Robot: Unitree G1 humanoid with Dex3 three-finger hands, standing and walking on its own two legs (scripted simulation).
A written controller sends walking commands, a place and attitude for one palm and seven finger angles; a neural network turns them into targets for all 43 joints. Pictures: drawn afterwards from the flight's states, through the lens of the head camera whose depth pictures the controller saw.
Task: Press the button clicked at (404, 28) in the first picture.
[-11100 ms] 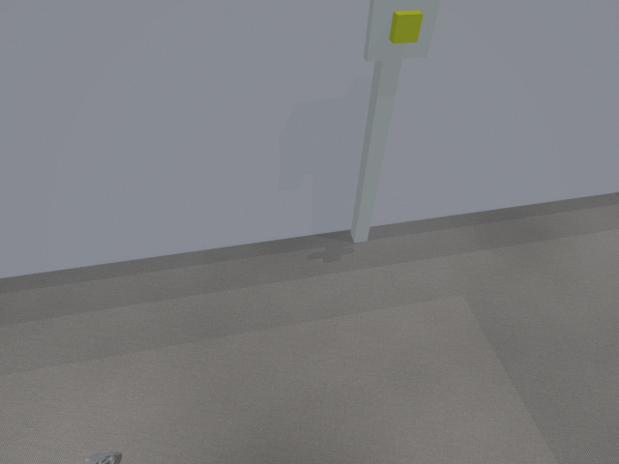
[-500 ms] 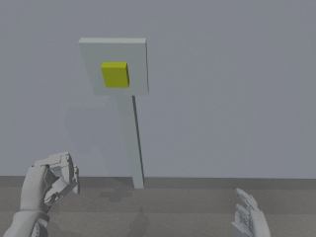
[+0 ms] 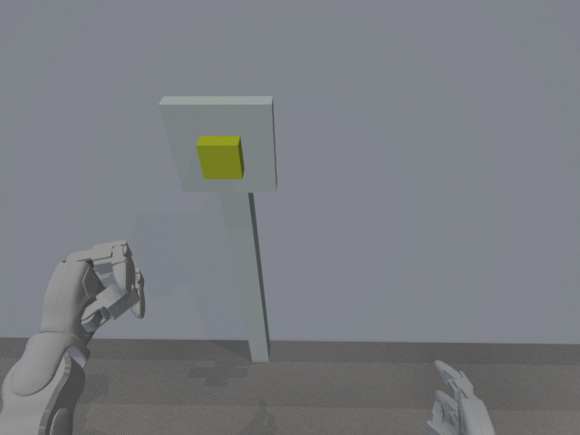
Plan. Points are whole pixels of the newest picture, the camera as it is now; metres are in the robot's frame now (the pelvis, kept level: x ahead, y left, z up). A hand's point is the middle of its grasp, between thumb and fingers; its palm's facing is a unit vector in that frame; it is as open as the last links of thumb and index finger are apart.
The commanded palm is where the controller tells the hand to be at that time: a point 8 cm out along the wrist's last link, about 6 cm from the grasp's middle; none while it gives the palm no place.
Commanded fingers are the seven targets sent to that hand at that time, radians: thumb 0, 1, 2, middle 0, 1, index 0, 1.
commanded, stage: raise the hand and make a fist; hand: left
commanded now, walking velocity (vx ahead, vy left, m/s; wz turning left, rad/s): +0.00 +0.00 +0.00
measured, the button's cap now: (222, 156) +0.52 +0.17 +0.14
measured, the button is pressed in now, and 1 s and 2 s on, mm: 0 0 0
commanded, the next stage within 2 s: aim a knuckle at the button in 0.24 s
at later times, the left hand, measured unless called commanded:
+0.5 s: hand (150, 294) +0.24 +0.20 +0.13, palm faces +0.15 -0.99 -0.04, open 3.1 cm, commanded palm +0.22 +0.24 +0.13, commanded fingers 0.00 0.90 0.90 -1.30 -1.50 -1.30 -1.50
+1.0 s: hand (203, 247) +0.33 +0.16 +0.12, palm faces +0.09 -1.00 -0.01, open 3.1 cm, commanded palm +0.31 +0.21 +0.12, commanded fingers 0.00 0.90 0.90 -1.30 -1.50 -1.30 -1.50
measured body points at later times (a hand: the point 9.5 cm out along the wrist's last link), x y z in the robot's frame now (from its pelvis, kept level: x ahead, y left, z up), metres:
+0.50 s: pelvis -0.01 -0.02 +0.00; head -0.03 -0.04 +0.45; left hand +0.23 +0.25 +0.13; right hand +0.18 -0.24 -0.07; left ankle +0.00 +0.08 -0.73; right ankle +0.00 -0.11 -0.73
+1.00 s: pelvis +0.00 -0.01 +0.00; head +0.00 -0.03 +0.45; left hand +0.32 +0.21 +0.12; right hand +0.16 -0.25 -0.09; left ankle +0.00 +0.08 -0.73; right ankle +0.00 -0.11 -0.73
